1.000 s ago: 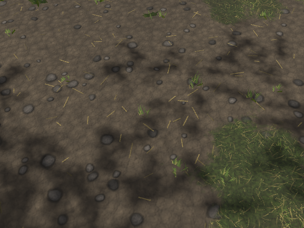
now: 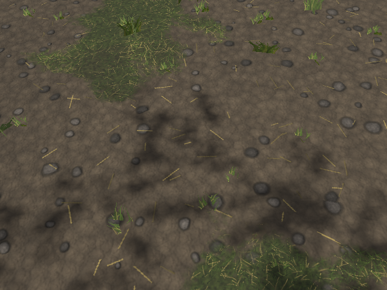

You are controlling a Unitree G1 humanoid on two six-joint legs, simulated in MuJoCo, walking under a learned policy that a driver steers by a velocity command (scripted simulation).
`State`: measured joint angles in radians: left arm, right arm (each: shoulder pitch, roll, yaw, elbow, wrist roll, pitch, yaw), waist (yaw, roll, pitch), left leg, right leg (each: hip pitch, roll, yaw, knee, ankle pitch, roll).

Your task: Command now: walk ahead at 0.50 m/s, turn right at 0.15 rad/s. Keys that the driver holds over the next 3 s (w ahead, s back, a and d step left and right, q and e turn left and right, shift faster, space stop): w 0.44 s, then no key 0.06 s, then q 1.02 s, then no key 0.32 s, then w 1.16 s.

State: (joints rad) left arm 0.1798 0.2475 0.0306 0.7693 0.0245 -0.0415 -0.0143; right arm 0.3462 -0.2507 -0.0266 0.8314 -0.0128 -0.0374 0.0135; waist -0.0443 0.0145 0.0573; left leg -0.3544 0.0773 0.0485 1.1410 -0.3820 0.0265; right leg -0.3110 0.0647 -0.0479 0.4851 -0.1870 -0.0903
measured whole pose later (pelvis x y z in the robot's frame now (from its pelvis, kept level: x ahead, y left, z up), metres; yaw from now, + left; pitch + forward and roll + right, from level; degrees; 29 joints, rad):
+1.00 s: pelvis +0.40 +0.02 +0.00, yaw +13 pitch +0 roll +1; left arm 0.15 0.23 0.02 0.83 0.01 -0.02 0.05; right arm 0.24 -0.29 -0.08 0.86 -0.02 0.04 -0.02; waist -0.04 0.04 0.06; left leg -0.38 -0.10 -0.05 0.95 -0.52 0.03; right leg -0.31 0.01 -0.04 0.50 -0.19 -0.05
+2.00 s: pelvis +0.39 +0.04 +0.01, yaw +37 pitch -1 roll +0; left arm 0.27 0.23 0.03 0.88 0.02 0.01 0.01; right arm 0.23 -0.27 -0.03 0.85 -0.04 0.02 0.01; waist 0.00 0.03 0.01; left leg -0.33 -0.07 -0.04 0.79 -0.39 0.04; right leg -0.12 0.02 0.02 0.34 -0.22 -0.04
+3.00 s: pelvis +0.73 +0.32 +0.01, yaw +37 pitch -1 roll -1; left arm 0.38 0.22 0.04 1.02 0.01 -0.09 -0.01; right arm 0.19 -0.24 -0.04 0.94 -0.04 -0.04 0.03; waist 0.01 0.03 0.05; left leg -0.59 0.10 -0.01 1.01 -0.18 0.04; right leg -0.09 0.10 -0.10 0.27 -0.18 -0.11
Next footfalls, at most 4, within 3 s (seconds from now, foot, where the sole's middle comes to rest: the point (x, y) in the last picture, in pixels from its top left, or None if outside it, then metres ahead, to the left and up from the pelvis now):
0.42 left None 0.40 0.12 -0.77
0.90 right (219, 273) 0.51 -0.05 -0.77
1.36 left None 0.37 0.13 -0.77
1.86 right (212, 286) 0.47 -0.03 -0.77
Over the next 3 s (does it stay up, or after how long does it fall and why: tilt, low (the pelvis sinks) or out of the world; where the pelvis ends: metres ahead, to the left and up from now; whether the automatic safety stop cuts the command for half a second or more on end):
stays up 0.73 0.32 0.01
